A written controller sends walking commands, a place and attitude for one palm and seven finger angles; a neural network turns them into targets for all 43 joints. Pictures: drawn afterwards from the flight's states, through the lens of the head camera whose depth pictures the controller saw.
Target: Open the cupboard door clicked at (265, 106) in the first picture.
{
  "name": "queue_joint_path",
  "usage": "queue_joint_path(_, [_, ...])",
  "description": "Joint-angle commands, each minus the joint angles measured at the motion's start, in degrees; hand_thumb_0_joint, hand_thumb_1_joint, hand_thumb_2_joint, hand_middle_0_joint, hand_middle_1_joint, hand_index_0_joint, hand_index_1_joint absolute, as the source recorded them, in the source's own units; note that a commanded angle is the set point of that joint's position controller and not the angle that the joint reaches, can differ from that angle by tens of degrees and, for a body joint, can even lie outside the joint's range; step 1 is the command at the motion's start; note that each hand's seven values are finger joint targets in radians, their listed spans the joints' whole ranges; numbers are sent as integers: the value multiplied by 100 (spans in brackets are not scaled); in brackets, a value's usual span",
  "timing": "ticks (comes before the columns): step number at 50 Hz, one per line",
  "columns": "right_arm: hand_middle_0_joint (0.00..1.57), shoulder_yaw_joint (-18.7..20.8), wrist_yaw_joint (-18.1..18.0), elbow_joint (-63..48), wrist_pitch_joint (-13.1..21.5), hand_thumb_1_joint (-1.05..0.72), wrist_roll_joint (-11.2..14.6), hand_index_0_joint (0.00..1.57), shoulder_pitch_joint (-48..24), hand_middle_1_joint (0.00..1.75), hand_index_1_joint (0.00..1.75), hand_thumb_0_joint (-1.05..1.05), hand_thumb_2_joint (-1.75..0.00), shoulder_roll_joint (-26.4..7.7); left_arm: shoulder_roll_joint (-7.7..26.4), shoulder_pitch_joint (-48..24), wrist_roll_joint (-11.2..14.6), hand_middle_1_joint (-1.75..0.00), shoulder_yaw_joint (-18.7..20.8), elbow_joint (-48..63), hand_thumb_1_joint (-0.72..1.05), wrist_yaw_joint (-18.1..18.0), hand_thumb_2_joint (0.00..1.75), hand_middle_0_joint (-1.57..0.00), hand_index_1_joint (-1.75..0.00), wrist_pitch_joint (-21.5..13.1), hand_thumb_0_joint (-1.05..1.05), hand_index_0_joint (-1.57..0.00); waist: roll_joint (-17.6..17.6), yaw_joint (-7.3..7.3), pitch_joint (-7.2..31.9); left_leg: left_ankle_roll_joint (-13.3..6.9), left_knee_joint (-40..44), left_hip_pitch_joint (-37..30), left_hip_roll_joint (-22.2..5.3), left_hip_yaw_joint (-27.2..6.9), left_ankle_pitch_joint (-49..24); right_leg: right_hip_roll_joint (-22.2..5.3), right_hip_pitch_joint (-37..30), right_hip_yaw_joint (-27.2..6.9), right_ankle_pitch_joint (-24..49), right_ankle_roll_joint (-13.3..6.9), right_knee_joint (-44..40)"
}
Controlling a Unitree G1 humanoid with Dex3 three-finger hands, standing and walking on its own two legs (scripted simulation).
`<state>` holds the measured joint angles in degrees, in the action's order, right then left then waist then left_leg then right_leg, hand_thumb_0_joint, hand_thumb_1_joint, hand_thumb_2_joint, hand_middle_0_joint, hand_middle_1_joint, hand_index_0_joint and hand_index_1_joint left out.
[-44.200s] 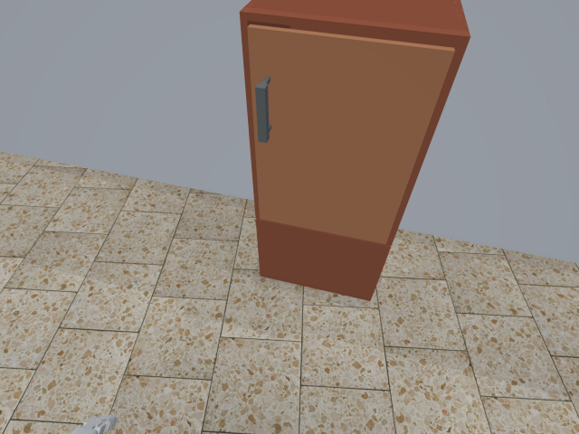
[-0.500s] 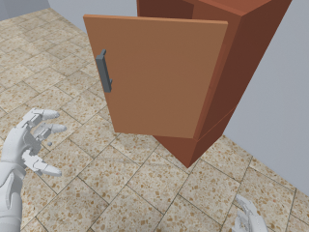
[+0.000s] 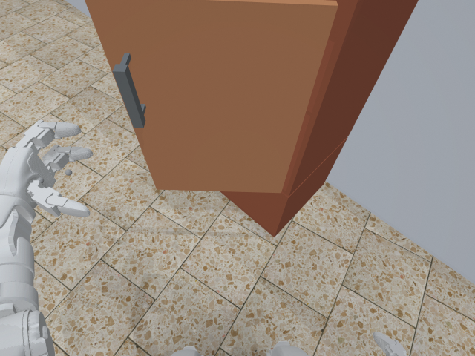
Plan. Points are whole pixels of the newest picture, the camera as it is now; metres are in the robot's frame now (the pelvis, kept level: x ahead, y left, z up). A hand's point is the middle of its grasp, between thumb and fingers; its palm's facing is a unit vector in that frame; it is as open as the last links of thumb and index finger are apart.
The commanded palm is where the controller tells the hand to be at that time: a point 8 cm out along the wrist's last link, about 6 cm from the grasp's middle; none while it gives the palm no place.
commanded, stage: move the hooked fingers beside the handle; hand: left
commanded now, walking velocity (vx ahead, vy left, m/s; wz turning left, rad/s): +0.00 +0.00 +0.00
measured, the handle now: (133, 92) +0.59 +0.23 +0.07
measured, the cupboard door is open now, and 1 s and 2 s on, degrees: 43 43 43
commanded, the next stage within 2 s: none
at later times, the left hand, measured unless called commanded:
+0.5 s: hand (82, 134) +0.46 +0.28 +0.09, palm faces -0.02 -1.00 -0.01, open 14.0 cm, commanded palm +0.45 +0.33 +0.08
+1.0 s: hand (92, 102) +0.53 +0.28 +0.10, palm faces -0.02 -1.00 -0.02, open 14.0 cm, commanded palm +0.53 +0.32 +0.08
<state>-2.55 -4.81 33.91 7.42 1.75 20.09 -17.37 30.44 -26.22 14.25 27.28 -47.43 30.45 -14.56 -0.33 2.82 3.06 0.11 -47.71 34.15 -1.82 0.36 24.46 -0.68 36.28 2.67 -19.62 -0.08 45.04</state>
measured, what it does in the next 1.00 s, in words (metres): stands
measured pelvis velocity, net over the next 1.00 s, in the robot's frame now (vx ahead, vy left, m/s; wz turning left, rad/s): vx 0.00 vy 0.01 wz -0.03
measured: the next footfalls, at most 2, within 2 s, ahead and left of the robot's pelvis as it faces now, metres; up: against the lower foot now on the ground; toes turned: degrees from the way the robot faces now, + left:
none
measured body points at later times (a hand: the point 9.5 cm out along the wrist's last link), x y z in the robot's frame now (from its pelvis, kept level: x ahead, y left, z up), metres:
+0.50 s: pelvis +0.00 +0.01 -0.01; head +0.11 +0.03 +0.43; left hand +0.45 +0.34 +0.09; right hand +0.04 -0.27 -0.11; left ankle -0.01 +0.12 -0.70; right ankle +0.02 -0.12 -0.70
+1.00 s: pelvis +0.00 +0.01 -0.02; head +0.15 +0.04 +0.40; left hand +0.53 +0.34 +0.10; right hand -0.03 -0.26 -0.11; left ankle -0.01 +0.12 -0.70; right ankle +0.02 -0.12 -0.70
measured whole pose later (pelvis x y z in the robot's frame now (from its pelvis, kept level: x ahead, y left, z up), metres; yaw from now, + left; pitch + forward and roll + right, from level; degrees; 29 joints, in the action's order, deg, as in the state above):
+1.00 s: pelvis +0.00 +0.01 -0.02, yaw -2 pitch +22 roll -4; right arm -4.4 -2.9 34.0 -4.4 -0.4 25.0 -17.0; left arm 49.0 -60.6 3.3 30.2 -75.4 29.4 -15.9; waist -0.3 12.0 3.2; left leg -0.8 -55.1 50.3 -3.3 -0.3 26.8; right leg 0.8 50.6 3.1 -19.3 0.8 48.0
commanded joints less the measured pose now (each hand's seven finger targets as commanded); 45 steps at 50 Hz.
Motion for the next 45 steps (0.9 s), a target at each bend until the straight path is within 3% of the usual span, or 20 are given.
queue_joint_path(1, [20,388,-55,-561,129,-90,33,20,293,30,30,0,-90,-869,1806,-2542,164,-120,305,947,-50,17,30,-30,-120,-560,0,-30,-375,126,1998,-130,550,-476,170,-66,-1716,182,-1148,-170,1547,-112,-345])
queue_joint_path(2, [20,395,-59,-496,98,-90,27,20,344,30,30,0,-90,-897,1972,-2645,144,-120,435,747,-50,16,30,-30,-120,-581,0,-30,-305,110,1994,-131,538,-396,172,-84,-1699,171,-1186,-180,1549,-111,-339])
queue_joint_path(4, [20,382,-58,-461,39,-90,32,20,384,30,30,0,-90,-893,1962,-2829,67,-120,333,510,-50,38,30,-30,-120,-572,0,-30,-507,160,1975,-138,518,-375,176,-67,-1652,164,-1054,-184,1503,-110,-327])
queue_joint_path(6, [20,397,-54,-429,-29,-90,13,20,482,30,30,0,-90,-914,2176,-3067,-27,-120,402,393,-50,61,30,-30,-120,-573,0,-30,-589,165,2167,-141,461,-418,162,-84,-1858,171,-1044,-177,1655,-118,-252])
queue_joint_path(7, [20,399,-37,-432,-61,-90,7,20,517,30,30,0,-90,-906,2164,-2946,-73,-120,397,255,-50,61,30,-30,-120,-561,0,-30,-650,117,2204,-138,441,-428,170,-79,-1946,171,-1050,-177,1726,-126,-235])
queue_joint_path(12, [20,408,30,-465,-241,-90,-20,20,651,30,30,0,-90,-930,2401,-3143,-133,-120,541,-30,-50,50,30,-30,-120,-626,0,-30,-599,126,2401,-127,363,-383,135,-106,-2161,212,-1015,-136,1863,-127,-131])
queue_joint_path(14, [20,401,36,-452,-314,-90,-22,20,684,30,30,0,-90,-957,2481,-3320,-153,-120,574,-307,-50,36,30,-30,-120,-632,0,-30,-373,206,2246,-153,341,-167,121,-79,-1942,215,-946,-141,1755,-100,-151])
queue_joint_path(16, [20,397,34,-415,-389,-90,-27,20,749,30,30,0,-90,-968,2579,-3762,-204,-120,536,-346,-50,56,30,-30,-120,-668,0,-30,-537,292,2315,-154,295,-208,115,-99,-2017,224,-838,-144,1790,-102,-98])
queue_joint_path(18, [20,397,64,-429,-437,-90,-44,20,799,30,30,0,-90,-958,2470,-3714,-276,-120,424,-476,-50,67,30,-30,-120,-678,0,-30,-761,284,2316,-141,263,-292,117,-92,-2100,225,-693,-135,1763,-111,-93])
queue_joint_path(22, [20,408,61,-311,-570,-90,-66,20,947,30,30,0,-90,-991,2486,-4301,-371,-120,265,-584,-50,60,30,-30,-120,-706,0,-30,-710,490,2393,-136,169,-452,59,-195,-2256,259,-358,-89,1690,-97,-55])
queue_joint_path(23, [20,405,64,-306,-589,-90,-74,20,969,30,30,0,-90,-996,2488,-4320,-368,-120,293,-704,-50,48,30,-30,-120,-693,0,-30,-681,478,2385,-133,167,-408,54,-213,-2160,261,-315,-83,1586,-100,-59])
queue_joint_path(24, [20,408,61,-283,-602,-90,-79,20,981,30,30,0,-90,-1002,2502,-4507,-381,-120,266,-629,-50,33,30,-30,-120,-717,0,-30,-790,529,2441,-123,149,-492,44,-233,-2193,257,-232,-77,1555,-97,-51])
queue_joint_path(25, [20,395,58,-287,-620,-90,-98,20,1011,30,30,0,-90,-1004,2548,-4593,-357,-120,305,-595,-50,29,30,-30,-120,-744,0,-30,-1000,482,2581,-96,109,-628,47,-259,-2437,273,-199,-64,1618,-140,13])
queue_joint_path(27, [20,398,69,-212,-679,-90,-114,20,1081,30,30,0,-90,-996,2576,-4741,-439,-120,278,-655,-50,-24,30,-30,-120,-726,0,-30,-1094,540,2732,-60,55,-804,14,-297,-2652,271,-57,-44,1649,-109,22])
queue_joint_path(28, [20,400,79,-203,-704,-90,-125,20,1129,30,30,0,-90,-1007,2673,-4698,-463,-120,375,-770,-50,-78,30,-30,-120,-707,0,-30,-891,525,2688,-65,51,-710,5,-320,-2612,275,-71,-29,1621,-101,17])
queue_joint_path(35, [20,328,111,-282,-902,-90,-147,20,1264,30,30,0,-90,-1039,3245,-4961,-721,-120,592,-1207,-50,-259,30,-30,-120,-585,0,-30,-731,588,2533,-141,10,-110,33,-259,-2352,296,-302,-71,1731,-102,49])
queue_joint_path(36, [20,320,115,-282,-926,-90,-142,20,1278,30,30,0,-90,-1032,3263,-5102,-791,-120,512,-1181,-50,-260,30,-30,-120,-581,0,-30,-1010,623,2581,-124,8,-198,24,-249,-2405,289,-212,-78,1735,-90,51])
queue_joint_path(41, [20,311,128,-269,-1032,-90,-184,20,1454,30,30,0,-90,-1072,3507,-5373,-830,-120,620,-1261,-50,-217,30,-30,-120,-669,0,-30,-1000,727,2909,-120,-115,-315,-19,-295,-2660,334,-192,-76,1867,-93,88])
queue_joint_path(43, [20,283,121,-218,-1065,-90,-172,20,1473,30,30,0,-90,-1074,3406,-5536,-849,-120,456,-1526,-50,-153,30,-30,-120,-581,0,-30,-947,867,2624,-158,-135,-93,-17,-272,-2426,328,-76,-95,1775,-67,25])
queue_joint_path(45, [20,269,106,-221,-1082,-90,-182,20,1533,30,30,0,-90,-1092,3471,-5769,-871,-120,433,-1545,-50,-108,30,-30,-120,-542,0,-30,-1073,907,2644,-158,-148,-99,-11,-293,-2406,337,-29,-82,1738,-89,42])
